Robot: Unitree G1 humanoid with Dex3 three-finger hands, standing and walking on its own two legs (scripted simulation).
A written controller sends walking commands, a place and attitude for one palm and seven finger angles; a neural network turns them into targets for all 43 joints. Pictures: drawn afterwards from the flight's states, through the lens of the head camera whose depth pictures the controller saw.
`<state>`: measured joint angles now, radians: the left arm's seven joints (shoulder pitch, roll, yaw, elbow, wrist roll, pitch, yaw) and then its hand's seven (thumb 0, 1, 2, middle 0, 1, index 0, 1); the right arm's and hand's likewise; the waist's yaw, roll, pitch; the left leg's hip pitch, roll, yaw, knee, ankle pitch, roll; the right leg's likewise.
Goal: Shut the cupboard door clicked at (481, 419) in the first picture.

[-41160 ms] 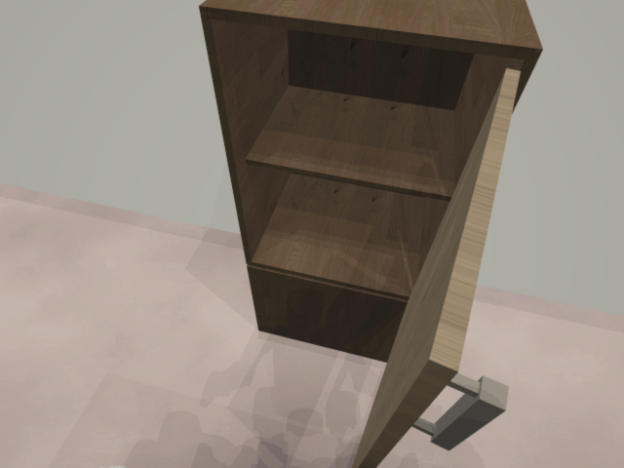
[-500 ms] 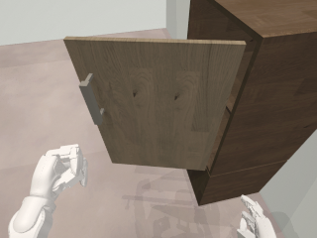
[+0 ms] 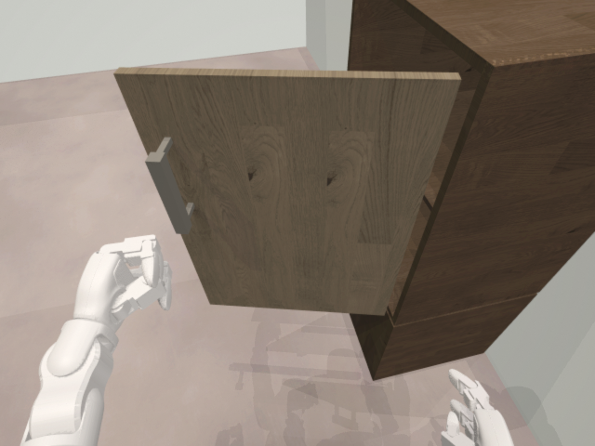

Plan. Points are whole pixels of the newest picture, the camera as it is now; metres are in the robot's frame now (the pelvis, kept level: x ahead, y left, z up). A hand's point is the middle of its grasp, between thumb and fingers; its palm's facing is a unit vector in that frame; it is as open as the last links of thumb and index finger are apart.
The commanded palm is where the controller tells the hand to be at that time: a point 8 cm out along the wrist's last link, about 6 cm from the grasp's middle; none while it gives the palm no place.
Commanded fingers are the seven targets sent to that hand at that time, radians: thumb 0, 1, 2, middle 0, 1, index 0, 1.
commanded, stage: bring the fist close to the handle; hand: left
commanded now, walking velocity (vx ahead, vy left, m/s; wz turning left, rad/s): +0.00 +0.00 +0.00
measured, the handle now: (175, 187) +0.46 +0.23 +0.10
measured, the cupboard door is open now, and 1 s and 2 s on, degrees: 72 72 60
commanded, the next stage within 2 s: push the door shut along its arc in 1.00 s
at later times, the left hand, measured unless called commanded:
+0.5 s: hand (168, 241) +0.35 +0.20 +0.10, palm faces +0.02 -1.00 -0.04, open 3.1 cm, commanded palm +0.32 +0.26 +0.10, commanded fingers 0.00 0.90 0.90 -1.30 -1.50 -1.30 -1.50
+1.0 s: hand (171, 230) +0.37 +0.21 +0.10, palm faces +0.02 -1.00 -0.04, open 3.1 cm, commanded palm +0.34 +0.25 +0.10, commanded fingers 0.00 0.90 0.90 -1.30 -1.50 -1.30 -1.50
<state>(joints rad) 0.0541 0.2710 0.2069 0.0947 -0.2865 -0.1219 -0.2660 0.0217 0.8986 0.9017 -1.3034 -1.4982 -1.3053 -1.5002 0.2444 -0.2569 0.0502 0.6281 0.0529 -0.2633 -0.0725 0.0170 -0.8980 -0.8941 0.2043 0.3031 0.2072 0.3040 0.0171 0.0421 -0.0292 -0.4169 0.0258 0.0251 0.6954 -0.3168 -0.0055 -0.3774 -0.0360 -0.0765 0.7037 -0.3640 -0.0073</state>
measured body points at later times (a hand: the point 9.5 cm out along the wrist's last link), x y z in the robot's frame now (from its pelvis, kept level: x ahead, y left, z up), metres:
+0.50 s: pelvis +0.01 +0.00 +0.00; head +0.03 -0.01 +0.45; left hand +0.34 +0.26 +0.11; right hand +0.16 -0.24 -0.09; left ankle +0.03 +0.12 -0.72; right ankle +0.00 -0.11 -0.72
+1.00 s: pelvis +0.02 +0.00 +0.00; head +0.05 -0.01 +0.45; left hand +0.36 +0.26 +0.11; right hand +0.15 -0.25 -0.10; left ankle +0.03 +0.12 -0.72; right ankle +0.00 -0.11 -0.72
